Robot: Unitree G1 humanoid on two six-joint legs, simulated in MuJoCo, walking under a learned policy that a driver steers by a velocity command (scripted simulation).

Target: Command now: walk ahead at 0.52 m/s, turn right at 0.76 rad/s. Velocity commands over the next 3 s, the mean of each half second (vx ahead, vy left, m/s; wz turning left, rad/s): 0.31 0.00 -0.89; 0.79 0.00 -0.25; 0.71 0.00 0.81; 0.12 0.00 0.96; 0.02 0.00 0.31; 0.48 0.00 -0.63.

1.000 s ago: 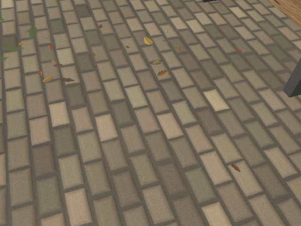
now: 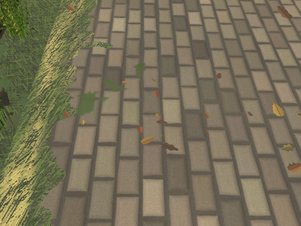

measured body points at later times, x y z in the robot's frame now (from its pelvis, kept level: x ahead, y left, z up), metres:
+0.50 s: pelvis +0.26 +0.07 +0.02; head +0.28 +0.04 +0.47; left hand +0.54 +0.25 -0.05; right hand +0.28 -0.25 -0.06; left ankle +0.40 +0.13 -0.71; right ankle +0.17 -0.01 -0.62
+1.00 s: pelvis +0.40 -0.13 +0.03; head +0.39 -0.15 +0.48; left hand +0.61 +0.04 -0.07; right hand +0.31 -0.40 -0.10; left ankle +0.48 -0.01 -0.61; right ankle +0.28 -0.16 -0.71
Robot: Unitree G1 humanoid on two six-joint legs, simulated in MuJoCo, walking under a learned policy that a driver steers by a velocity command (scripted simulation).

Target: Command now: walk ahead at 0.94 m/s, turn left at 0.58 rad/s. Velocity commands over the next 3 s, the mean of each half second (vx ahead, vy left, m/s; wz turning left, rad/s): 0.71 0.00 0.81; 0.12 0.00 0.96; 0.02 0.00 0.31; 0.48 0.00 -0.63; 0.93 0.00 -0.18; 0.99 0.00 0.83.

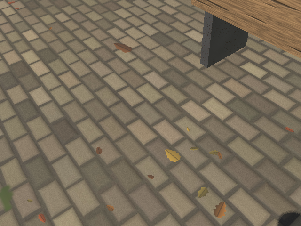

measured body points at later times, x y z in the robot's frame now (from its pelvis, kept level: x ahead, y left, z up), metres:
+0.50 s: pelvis +0.35 +0.04 +0.00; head +0.40 +0.06 +0.44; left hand +0.46 +0.36 -0.05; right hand +0.56 -0.18 -0.12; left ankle +0.34 +0.06 -0.74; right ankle +0.54 -0.10 -0.66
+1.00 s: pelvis +0.50 +0.05 -0.01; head +0.50 +0.10 +0.44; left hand +0.35 +0.34 -0.11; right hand +0.83 +0.04 -0.09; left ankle +0.41 +0.13 -0.71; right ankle +0.66 +0.06 -0.74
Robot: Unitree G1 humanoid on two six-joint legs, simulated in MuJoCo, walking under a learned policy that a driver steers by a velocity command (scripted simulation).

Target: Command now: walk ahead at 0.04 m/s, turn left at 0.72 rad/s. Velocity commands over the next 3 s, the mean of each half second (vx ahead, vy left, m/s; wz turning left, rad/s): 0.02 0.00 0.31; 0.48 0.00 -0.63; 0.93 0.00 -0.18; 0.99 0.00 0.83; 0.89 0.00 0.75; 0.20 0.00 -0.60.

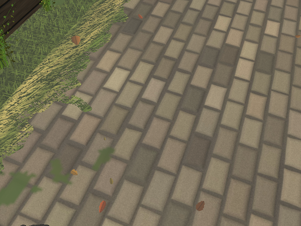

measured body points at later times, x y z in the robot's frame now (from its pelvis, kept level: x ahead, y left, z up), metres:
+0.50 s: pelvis +0.02 +0.01 +0.00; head +0.03 +0.00 +0.45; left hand +0.13 +0.27 -0.10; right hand +0.20 -0.21 -0.10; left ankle +0.01 +0.12 -0.73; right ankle +0.03 -0.12 -0.73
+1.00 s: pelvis +0.14 -0.04 +0.00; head +0.15 -0.05 +0.45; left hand +0.42 +0.15 -0.07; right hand +0.05 -0.32 -0.12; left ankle +0.01 +0.12 -0.73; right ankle +0.23 -0.21 -0.65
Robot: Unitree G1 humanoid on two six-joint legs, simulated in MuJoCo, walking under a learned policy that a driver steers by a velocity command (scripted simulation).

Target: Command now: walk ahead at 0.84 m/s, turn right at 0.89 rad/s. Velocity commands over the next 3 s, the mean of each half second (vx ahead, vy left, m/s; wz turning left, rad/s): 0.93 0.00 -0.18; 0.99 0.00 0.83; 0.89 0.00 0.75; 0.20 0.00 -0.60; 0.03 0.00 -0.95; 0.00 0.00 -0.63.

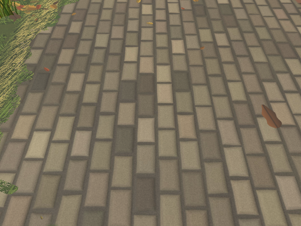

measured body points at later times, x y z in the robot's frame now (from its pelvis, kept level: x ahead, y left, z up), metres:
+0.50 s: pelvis +0.40 -0.13 -0.01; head +0.43 -0.14 +0.44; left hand +0.41 +0.13 -0.14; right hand +0.53 -0.39 -0.13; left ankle +0.63 -0.05 -0.67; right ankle +0.21 -0.14 -0.73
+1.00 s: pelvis +0.89 -0.18 -0.02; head +0.92 -0.16 +0.43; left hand +1.09 +0.10 -0.05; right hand +0.95 -0.48 -0.13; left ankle +0.66 -0.14 -0.72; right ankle +1.08 -0.28 -0.73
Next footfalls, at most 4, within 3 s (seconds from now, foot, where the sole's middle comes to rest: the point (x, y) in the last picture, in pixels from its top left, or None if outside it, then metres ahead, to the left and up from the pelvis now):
0.12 right None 0.25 -0.15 -0.77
0.60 left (172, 187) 0.69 -0.14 -0.77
1.00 right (184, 116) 1.12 -0.27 -0.77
1.44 left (114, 93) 1.35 0.13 -0.77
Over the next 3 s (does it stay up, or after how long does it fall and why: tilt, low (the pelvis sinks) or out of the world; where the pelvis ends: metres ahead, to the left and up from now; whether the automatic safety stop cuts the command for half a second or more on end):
stays up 1.50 0.14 0.01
